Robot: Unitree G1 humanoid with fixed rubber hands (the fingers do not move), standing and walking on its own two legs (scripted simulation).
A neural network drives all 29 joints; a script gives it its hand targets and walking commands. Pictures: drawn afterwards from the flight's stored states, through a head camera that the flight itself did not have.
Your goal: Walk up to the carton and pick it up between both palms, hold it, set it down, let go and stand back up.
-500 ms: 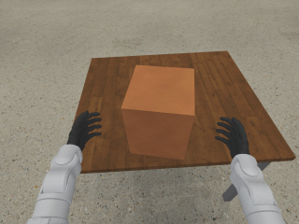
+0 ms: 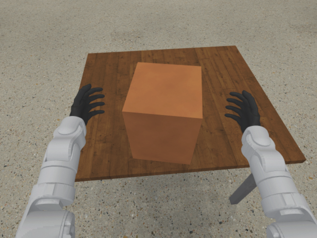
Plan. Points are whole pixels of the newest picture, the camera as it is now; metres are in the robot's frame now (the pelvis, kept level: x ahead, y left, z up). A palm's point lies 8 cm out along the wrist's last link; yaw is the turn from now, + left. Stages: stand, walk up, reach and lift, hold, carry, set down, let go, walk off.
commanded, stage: reach and lift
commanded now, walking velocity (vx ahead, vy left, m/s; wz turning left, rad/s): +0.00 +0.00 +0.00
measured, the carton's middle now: (164, 115) +0.48 -0.03 -0.02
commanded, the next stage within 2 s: none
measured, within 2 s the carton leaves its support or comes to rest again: neither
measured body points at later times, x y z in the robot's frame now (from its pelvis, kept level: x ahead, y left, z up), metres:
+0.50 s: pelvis -0.01 -0.01 +0.00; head +0.03 +0.01 +0.44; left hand +0.47 +0.17 +0.14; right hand +0.43 -0.22 +0.13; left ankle -0.04 +0.12 -0.75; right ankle +0.02 -0.14 -0.75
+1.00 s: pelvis -0.01 -0.02 -0.01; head +0.04 +0.00 +0.44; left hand +0.48 +0.16 +0.13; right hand +0.45 -0.22 +0.13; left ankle -0.04 +0.12 -0.75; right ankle +0.02 -0.14 -0.75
